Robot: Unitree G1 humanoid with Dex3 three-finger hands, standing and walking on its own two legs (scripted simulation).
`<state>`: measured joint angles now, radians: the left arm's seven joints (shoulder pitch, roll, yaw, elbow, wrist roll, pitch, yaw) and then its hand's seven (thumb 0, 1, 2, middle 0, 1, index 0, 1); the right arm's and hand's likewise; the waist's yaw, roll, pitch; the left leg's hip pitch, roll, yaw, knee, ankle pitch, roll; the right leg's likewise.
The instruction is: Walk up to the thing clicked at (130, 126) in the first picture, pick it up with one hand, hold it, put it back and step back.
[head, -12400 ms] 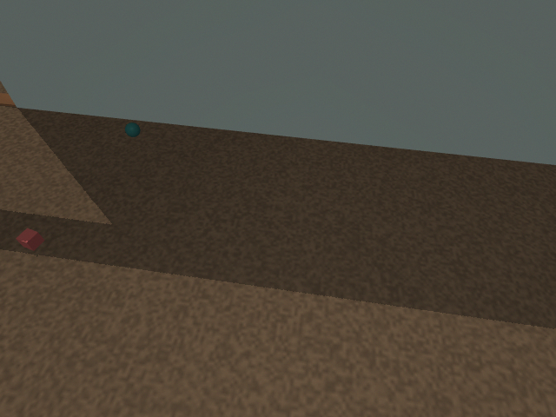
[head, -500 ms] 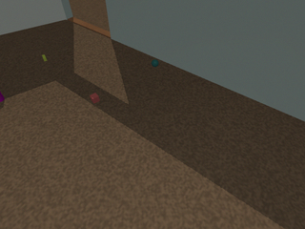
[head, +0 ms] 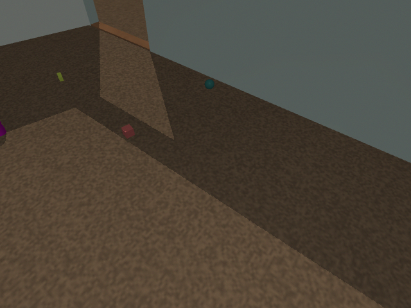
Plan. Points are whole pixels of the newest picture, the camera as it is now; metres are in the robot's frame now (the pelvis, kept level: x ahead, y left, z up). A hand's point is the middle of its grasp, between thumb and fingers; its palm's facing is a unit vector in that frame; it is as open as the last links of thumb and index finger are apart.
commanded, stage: stand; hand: left
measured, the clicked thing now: (209, 84) +1.88 -0.09 -0.74
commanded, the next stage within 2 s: walk up in 0.76 s
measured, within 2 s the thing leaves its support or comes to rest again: neither
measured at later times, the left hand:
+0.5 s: hand out of the picture +0.06 +0.25 -0.16, palm faces -0.02 -0.94 -0.34, open 7.4 cm
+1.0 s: hand out of the picture +0.14 +0.26 -0.12, palm faces -0.21 -0.86 -0.46, open 7.4 cm
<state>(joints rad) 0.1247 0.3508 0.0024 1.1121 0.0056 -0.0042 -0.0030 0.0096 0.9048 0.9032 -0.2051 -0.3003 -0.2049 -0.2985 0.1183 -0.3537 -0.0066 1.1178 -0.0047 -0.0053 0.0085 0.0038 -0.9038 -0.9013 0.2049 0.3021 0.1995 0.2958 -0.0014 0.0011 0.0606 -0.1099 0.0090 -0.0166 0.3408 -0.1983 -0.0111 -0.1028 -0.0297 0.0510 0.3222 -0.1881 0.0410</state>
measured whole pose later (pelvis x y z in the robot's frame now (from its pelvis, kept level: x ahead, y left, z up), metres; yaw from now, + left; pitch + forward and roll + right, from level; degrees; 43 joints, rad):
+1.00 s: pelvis +0.03 -0.03 -0.01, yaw -14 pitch -1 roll +1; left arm 0.26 0.44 0.07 1.03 -0.01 0.00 -0.08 0.01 0.90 0.90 -0.21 -0.30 -0.21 -0.30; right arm 0.14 -0.45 -0.10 0.92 -0.06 -0.02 0.10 0.00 -0.90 -0.90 0.21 0.30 0.20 0.30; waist 0.00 0.08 0.02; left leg -0.07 0.10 0.22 0.45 -0.36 0.01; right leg -0.41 -0.12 -0.08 0.76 -0.35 -0.02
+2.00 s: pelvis +0.58 -0.05 -0.04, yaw -43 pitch -1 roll -2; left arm 0.19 0.40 0.04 0.83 -0.02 -0.06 0.07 0.01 0.90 0.90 -0.21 -0.30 -0.21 -0.30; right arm 0.32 -0.39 -0.09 0.75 -0.06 0.07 0.08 0.01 -0.91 -0.90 0.20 0.30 0.20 0.30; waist -0.08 0.12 0.08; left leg -0.38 -0.01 0.03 1.21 -0.54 -0.05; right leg -0.43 0.01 -0.15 0.70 -0.26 -0.09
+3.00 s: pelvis +1.06 +0.09 -0.05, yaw -64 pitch -2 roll -1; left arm 0.30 0.43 0.07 0.84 0.04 -0.07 0.09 0.01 0.90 0.90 -0.21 -0.30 -0.21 -0.30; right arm 0.23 -0.49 -0.12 0.71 -0.07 0.12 0.11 0.00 -0.90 -0.90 0.21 0.30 0.20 0.30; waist -0.02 0.14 0.09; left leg -0.53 0.14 -0.11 1.12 -0.43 0.00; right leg -0.46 -0.11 0.03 0.76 -0.28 0.01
